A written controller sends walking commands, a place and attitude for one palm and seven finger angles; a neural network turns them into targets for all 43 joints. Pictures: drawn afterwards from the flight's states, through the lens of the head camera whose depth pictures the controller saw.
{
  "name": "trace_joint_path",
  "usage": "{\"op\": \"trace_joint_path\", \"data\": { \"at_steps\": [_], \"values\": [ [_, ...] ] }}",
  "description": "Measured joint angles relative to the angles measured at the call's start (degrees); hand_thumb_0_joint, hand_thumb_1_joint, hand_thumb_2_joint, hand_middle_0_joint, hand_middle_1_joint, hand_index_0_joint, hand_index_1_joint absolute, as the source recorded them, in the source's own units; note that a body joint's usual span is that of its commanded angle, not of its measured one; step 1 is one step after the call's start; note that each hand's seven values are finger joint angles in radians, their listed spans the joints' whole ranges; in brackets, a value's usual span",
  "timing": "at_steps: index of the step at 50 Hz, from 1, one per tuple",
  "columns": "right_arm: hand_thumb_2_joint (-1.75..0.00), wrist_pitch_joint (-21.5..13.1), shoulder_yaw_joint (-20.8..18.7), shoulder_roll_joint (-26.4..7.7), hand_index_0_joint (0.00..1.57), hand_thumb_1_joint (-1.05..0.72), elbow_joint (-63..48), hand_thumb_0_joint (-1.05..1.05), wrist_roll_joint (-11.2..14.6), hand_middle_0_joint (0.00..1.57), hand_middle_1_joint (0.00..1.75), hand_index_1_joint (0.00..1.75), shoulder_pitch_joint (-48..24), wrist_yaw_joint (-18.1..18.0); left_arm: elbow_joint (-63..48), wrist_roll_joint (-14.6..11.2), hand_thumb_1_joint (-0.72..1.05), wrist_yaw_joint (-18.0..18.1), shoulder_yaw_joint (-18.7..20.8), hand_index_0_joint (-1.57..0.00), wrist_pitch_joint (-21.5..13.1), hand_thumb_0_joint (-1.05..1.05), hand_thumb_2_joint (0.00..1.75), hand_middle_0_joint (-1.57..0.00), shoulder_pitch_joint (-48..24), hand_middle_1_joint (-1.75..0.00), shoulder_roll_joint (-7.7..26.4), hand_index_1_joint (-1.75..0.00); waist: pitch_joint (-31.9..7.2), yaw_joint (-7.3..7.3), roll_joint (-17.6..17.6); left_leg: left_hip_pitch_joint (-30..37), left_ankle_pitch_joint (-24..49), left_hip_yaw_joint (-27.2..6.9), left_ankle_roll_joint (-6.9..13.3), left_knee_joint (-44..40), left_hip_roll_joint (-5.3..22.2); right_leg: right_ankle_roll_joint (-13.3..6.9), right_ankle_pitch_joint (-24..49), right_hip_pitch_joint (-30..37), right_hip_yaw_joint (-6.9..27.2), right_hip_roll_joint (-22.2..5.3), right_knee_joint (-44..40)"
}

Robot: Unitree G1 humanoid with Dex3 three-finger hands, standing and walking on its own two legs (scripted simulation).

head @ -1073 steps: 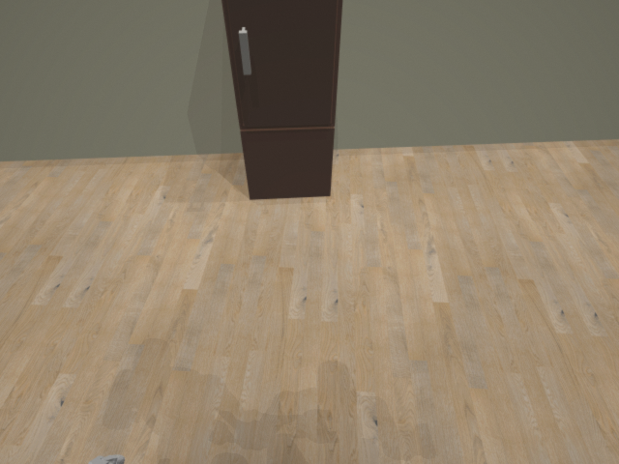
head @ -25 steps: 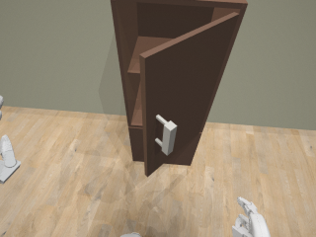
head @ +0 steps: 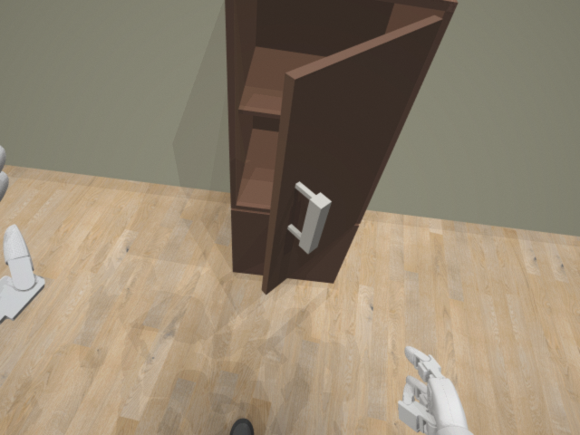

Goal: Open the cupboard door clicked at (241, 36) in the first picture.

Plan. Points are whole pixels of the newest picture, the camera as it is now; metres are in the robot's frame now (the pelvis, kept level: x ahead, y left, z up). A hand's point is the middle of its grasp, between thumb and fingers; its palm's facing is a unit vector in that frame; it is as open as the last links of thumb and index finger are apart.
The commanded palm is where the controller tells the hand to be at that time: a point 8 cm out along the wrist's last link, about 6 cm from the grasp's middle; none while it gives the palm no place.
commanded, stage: step back with the hand held close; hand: left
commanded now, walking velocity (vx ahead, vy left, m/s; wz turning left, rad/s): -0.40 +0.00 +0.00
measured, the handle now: (305, 217) +0.49 +0.01 -0.04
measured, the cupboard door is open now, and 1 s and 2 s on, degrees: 47 47 47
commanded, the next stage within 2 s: stop stepping back and stand still in 0.04 s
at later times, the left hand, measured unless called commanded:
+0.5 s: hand (51, 391) +0.13 +0.22 +0.16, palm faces +0.39 -0.83 -0.40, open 7.4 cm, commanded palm +0.06 +0.26 +0.17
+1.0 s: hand out of the picture +0.10 +0.23 +0.10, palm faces +0.27 -0.82 -0.50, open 7.4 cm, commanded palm none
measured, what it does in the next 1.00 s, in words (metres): walks backwards: right foot, then left foot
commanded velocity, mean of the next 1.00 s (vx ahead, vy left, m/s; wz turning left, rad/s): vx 0.02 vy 0.02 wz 0.00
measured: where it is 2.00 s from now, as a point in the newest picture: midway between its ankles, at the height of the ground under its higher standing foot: outside the picture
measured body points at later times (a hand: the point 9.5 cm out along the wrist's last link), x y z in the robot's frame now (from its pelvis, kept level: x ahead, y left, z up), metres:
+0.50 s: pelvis -0.09 -0.03 -0.01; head -0.12 -0.03 +0.43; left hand +0.10 +0.26 +0.18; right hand +0.01 -0.30 -0.10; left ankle +0.00 +0.08 -0.74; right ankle -0.19 -0.10 -0.74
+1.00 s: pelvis -0.11 -0.02 -0.01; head -0.12 -0.04 +0.43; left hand +0.08 +0.27 +0.12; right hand +0.05 -0.26 -0.12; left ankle -0.02 +0.08 -0.74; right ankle -0.19 -0.10 -0.74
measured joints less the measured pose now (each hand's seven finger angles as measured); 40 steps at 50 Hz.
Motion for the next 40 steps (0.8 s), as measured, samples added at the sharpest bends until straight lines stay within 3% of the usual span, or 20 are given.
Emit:
{"op": "trace_joint_path", "data": {
  "at_steps": [5, 8, 10, 12, 14, 17, 21, 27, 31, 33, 38, 40],
  "values": [
    [-0.9, 0.8, 0.3, 0.2, 0.2, -0.9, -1.3, 0.01, -0.6, 0.21, 0.3, 0.3, -1.7, 0.2, 0.2, -1.6, 0.89, -1.0, 1.2, -0.21, 0.1, 0.01, 0.9, -0.21, 0.6, -0.3, 3.0, -0.3, -0.8, -0.9, -0.6, -1.6, 5.7, 1.5, -1.0, -5.4, 0.0, -1.7, 2.5, 6.9, -2.0, 0.4, -16.7],
    [-0.9, 2.1, 0.5, -0.8, 0.2, -0.9, -2.3, 0.01, -0.4, 0.21, 0.3, 0.3, -3.3, 0.8, -0.1, -2.4, 0.89, -1.6, 3.5, -0.21, -0.7, 0.01, 0.9, -0.21, 1.5, -0.3, 5.5, -0.3, 0.3, -0.5, -1.6, -4.9, 6.1, 3.8, -1.8, -1.9, -0.2, -3.0, 8.2, 9.9, -1.5, -0.4, -26.8],
    [-0.9, 3.1, 0.2, -2.3, 0.2, -0.9, -0.9, 0.01, 0.3, 0.21, 0.3, 0.3, -2.9, 0.7, 0.3, -2.2, 0.89, -1.9, 2.1, -0.21, -1.4, 0.01, 0.9, -0.21, 1.9, -0.3, 4.7, -0.3, 1.2, -1.0, 0.9, -7.0, -2.4, 1.5, -3.2, 5.1, 0.6, -3.7, 7.8, 10.2, -2.2, 1.1, -25.7],
    [-0.9, 3.9, 0.0, -3.0, 0.2, -0.9, 0.3, 0.01, 1.1, 0.21, 0.3, 0.3, 0.0, 0.3, 0.1, -1.6, 0.88, -2.1, 1.6, -0.22, -1.6, 0.01, 0.9, -0.21, 4.6, -0.3, 4.5, -0.3, -0.2, -0.48, 0.2, -8.1, -11.0, -0.5, -4.0, 16.4, -1.0, -3.9, 7.3, 10.5, -1.5, 0.4, -24.3],
    [-0.9, 4.5, 0.1, -3.8, 0.2, -0.9, 0.9, 0.01, 1.5, 0.2, 0.3, 0.3, 3.5, -0.4, 0.6, -0.9, 0.88, -2.0, 1.9, -0.22, -1.2, 0.01, 0.9, -0.22, 7.3, -0.3, 3.9, -0.3, -2.4, 0.09, -0.7, -5.8, -14.1, -1.0, -3.9, 22.0, -2.2, -3.9, 6.7, 10.7, -0.2, -0.5, -23.2],
    [-0.9, 4.0, -0.6, -6.2, 0.2, -0.9, 1.5, 0.01, 2.1, 0.2, 0.3, 0.3, 8.1, -1.8, 4.7, 0.0, 0.88, -1.2, 1.1, -0.22, -0.5, 0.01, 0.9, -0.22, 5.6, -0.3, 2.0, -0.3, -4.6, -0.37, 0.8, 1.7, -13.1, -1.8, -3.0, 16.8, -2.4, -3.5, 5.4, 11.2, -0.5, -0.3, -21.3],
    [-0.9, 3.8, -1.7, -7.1, 0.2, -0.9, 3.8, 0.01, 2.7, 0.2, 0.3, 0.3, 8.8, -2.9, 12.5, 0.5, 0.88, -0.4, -0.2, -0.22, 1.0, 0.01, 0.9, -0.21, -1.9, -0.3, -1.1, -0.3, -3.2, -1.56, 0.7, 4.0, -12.3, -2.2, -2.8, 14.4, -3.7, -2.4, 4.9, 11.7, -1.4, -1.5, -19.1],
    [-0.9, 2.0, -1.5, -5.8, 0.2, -0.9, 1.4, 0.01, 2.1, 0.2, 0.3, 0.3, 9.1, -2.5, 9.7, 0.6, 0.89, -1.4, -1.9, -0.21, 0.2, 0.01, 0.9, -0.21, 2.0, -0.3, -1.8, -0.3, -2.3, -4.28, 1.5, 3.5, -11.1, -3.3, -3.4, 13.1, -2.4, -3.9, 7.8, 11.8, -2.0, 0.1, -22.1],
    [-0.9, 1.4, -1.7, -5.3, 0.2, -0.9, 1.4, 0.01, 1.8, 0.2, 0.3, 0.3, 10.4, -2.3, 6.4, 1.1, 0.88, -1.6, -1.8, -0.22, -1.9, 0.01, 0.9, -0.21, 5.4, -0.3, -0.2, -0.3, -2.4, -3.04, 2.1, 3.4, -13.8, -4.5, -3.6, 16.9, -2.0, -4.1, 8.0, 11.7, -1.7, 1.3, -22.1],
    [-0.9, 1.2, -1.6, -4.8, 0.2, -0.9, 2.5, 0.01, 1.8, 0.2, 0.3, 0.3, 10.2, -2.6, 7.3, 1.2, 0.88, -1.5, -1.1, -0.22, -2.5, 0.01, 0.9, -0.22, 4.1, -0.3, 0.3, -0.3, -1.8, -2.47, 1.3, 4.3, -14.5, -4.3, -3.0, 16.0, -2.8, -3.7, 7.5, 11.8, -1.8, 0.5, -21.3],
    [-0.9, -0.2, -0.5, -3.3, 0.2, -0.9, 2.5, 0.01, 1.3, 0.2, 0.3, 0.3, 7.1, -2.7, 10.7, 0.7, 0.88, -1.0, 0.7, -0.22, -1.2, 0.01, 0.9, -0.21, -0.3, -0.3, 0.0, -0.3, 0.3, -1.4, 0.1, 5.4, -10.6, -2.7, -2.2, 11.2, -4.6, -1.7, 7.1, 9.4, -0.4, -1.8, -19.0],
    [-0.9, -0.8, 0.1, -2.6, 0.2, -0.9, 1.8, 0.01, 1.2, 0.2, 0.3, 0.3, 5.8, -2.5, 10.6, 0.6, 0.89, -1.0, 0.7, -0.21, -0.6, 0.01, 0.9, -0.21, -0.3, -0.3, -0.3, -0.3, 0.8, -1.64, 0.3, 5.6, -8.9, -2.8, -2.3, 8.8, -4.8, -2.2, 8.1, 8.9, -0.4, -1.9, -20.0]
  ]
}}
